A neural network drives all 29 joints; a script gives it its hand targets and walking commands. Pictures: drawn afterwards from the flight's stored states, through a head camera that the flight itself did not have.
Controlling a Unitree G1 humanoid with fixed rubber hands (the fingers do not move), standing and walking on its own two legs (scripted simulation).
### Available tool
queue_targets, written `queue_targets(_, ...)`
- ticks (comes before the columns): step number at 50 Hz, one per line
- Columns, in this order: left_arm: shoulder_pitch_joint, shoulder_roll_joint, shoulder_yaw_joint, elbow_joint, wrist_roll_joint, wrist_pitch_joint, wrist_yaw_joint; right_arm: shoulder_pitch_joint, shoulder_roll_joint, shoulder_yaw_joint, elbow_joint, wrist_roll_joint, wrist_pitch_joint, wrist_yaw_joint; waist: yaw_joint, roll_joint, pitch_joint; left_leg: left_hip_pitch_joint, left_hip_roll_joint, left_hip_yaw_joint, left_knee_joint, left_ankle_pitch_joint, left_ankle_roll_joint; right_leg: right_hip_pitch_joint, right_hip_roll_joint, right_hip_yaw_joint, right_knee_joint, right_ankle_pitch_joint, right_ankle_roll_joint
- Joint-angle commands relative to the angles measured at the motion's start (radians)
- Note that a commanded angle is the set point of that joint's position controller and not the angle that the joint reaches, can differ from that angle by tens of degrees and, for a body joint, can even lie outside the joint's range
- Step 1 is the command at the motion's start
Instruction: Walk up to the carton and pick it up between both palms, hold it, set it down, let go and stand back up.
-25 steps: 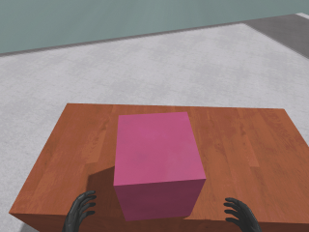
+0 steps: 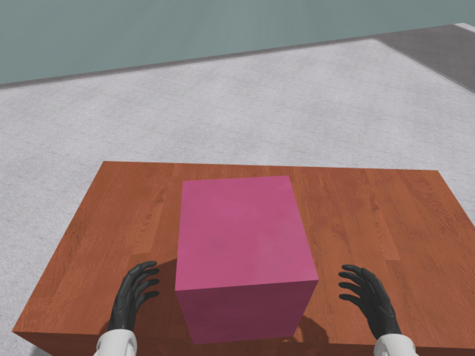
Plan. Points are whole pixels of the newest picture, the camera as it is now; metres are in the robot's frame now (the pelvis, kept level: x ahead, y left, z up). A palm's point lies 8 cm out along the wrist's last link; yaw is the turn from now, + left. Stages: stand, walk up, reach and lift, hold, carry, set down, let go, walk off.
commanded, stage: reach and lift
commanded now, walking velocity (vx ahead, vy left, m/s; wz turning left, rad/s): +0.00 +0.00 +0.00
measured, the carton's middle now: (240, 261) +0.32 +0.02 -0.03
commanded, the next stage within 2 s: none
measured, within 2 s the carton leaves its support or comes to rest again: neither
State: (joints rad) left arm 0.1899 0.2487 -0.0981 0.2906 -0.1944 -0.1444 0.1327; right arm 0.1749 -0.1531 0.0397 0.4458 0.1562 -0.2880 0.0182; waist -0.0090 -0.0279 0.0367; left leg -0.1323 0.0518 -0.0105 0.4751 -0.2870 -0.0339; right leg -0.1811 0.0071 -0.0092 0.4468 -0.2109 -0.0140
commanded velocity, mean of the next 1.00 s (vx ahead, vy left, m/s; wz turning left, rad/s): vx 0.00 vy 0.00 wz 0.00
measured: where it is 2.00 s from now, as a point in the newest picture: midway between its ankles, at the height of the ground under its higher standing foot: outside the picture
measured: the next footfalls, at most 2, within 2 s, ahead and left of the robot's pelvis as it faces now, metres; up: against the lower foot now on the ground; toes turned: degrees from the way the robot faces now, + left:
none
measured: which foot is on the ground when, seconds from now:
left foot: down 0.00-1.00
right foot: down 0.00-1.00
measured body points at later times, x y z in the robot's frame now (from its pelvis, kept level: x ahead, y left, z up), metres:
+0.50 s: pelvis -0.02 -0.01 +0.00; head -0.02 +0.01 +0.45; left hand +0.30 +0.20 +0.08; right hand +0.28 -0.20 +0.06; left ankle -0.02 +0.14 -0.74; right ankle +0.02 -0.12 -0.74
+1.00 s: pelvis -0.02 -0.01 +0.00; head -0.01 +0.00 +0.45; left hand +0.36 +0.19 +0.12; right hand +0.36 -0.19 +0.13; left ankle -0.02 +0.14 -0.74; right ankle +0.02 -0.12 -0.74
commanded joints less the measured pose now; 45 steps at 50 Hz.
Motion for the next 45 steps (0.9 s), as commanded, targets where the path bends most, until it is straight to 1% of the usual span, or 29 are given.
queue_targets(1, -0.178, 0.036, 0.067, -0.329, 0.018, 0.063, -0.003, -0.186, -0.135, -0.045, -0.363, 0.095, 0.019, -0.037, 0.068, 0.082, -0.174, -0.026, -0.073, 0.056, -0.16, 0.346, -0.014, 0.24, 0.017, 0.059, -0.104, 0.249, -0.008)
queue_targets(4, -0.237, 0.047, 0.089, -0.404, 0.014, 0.129, -0.004, -0.224, -0.146, -0.05, -0.421, 0.099, 0.076, -0.05, 0.072, 0.093, -0.18, -0.015, -0.072, 0.06, -0.165, 0.354, -0.016, 0.231, 0.02, 0.057, -0.109, 0.239, -0.007)
queue_targets(8, -0.33, 0.057, 0.113, -0.467, 0.009, 0.226, -0.001, -0.294, -0.155, -0.071, -0.487, 0.097, 0.16, -0.067, 0.068, 0.103, -0.174, -0.021, -0.067, 0.067, -0.181, 0.296, -0.013, 0.216, 0.018, 0.056, -0.115, 0.181, -0.004)
queue_targets(10, -0.381, 0.064, 0.133, -0.49, 0.001, 0.281, 0.001, -0.333, -0.158, -0.081, -0.524, 0.094, 0.204, -0.077, 0.072, 0.103, -0.178, -0.035, -0.067, 0.074, -0.19, 0.262, -0.008, 0.217, 0.016, 0.057, -0.115, 0.153, 0.0)
queue_targets(14, -0.48, 0.068, 0.167, -0.487, -0.005, 0.387, -0.005, -0.42, -0.158, -0.101, -0.553, 0.093, 0.286, -0.095, 0.069, 0.094, -0.188, -0.055, -0.069, 0.082, -0.199, 0.209, 0.007, 0.218, 0.011, 0.058, -0.114, 0.111, 0.011)
queue_targets(17, -0.539, 0.07, 0.195, -0.473, -0.002, 0.456, -0.014, -0.476, -0.164, -0.1, -0.542, 0.101, 0.338, -0.108, 0.069, 0.098, -0.196, -0.063, -0.069, 0.085, -0.199, 0.21, 0.011, 0.225, 0.012, 0.058, -0.113, 0.118, 0.014)
queue_targets(19, -0.586, 0.068, 0.212, -0.446, 0.001, 0.496, -0.023, -0.526, -0.162, -0.088, -0.535, 0.112, 0.37, -0.115, 0.073, 0.091, -0.198, -0.072, -0.069, 0.088, -0.199, 0.212, 0.016, 0.23, 0.013, 0.057, -0.112, 0.122, 0.019)
queue_targets(21, -0.631, 0.069, 0.219, -0.427, -0.004, 0.525, -0.03, -0.576, -0.164, -0.086, -0.53, 0.115, 0.396, -0.123, 0.068, 0.088, -0.213, -0.079, -0.07, 0.087, -0.196, 0.213, 0.018, 0.232, 0.012, 0.056, -0.11, 0.13, 0.022)
queue_targets(28, -0.762, 0.084, 0.248, -0.356, -0.002, 0.602, -0.043, -0.72, -0.183, -0.105, -0.467, 0.118, 0.471, -0.144, 0.05, 0.085, -0.245, -0.096, -0.071, 0.082, -0.189, 0.2, 0.019, 0.236, 0.014, 0.05, -0.104, 0.141, 0.03)
queue_targets(33, -0.843, 0.099, 0.265, -0.358, 0.001, 0.631, -0.042, -0.812, -0.202, -0.114, -0.436, 0.127, 0.504, -0.153, 0.043, 0.082, -0.285, -0.099, -0.071, 0.077, -0.183, 0.229, 0.016, 0.252, 0.017, 0.049, -0.092, 0.193, 0.038)
queue_targets(39, -0.954, 0.124, 0.276, -0.347, 0.01, 0.653, -0.04, -0.918, -0.23, -0.119, -0.354, 0.144, 0.541, -0.15, 0.033, 0.096, -0.342, -0.094, -0.07, 0.066, -0.172, 0.266, 0.008, 0.265, 0.019, 0.048, -0.079, 0.252, 0.039)
queue_targets(45, -1.077, 0.148, 0.284, -0.267, 0.018, 0.666, -0.041, -1.043, -0.258, -0.119, -0.236, 0.163, 0.572, -0.144, 0.027, 0.093, -0.374, -0.104, -0.07, 0.058, -0.165, 0.273, 0.008, 0.263, 0.017, 0.047, -0.076, 0.277, 0.04)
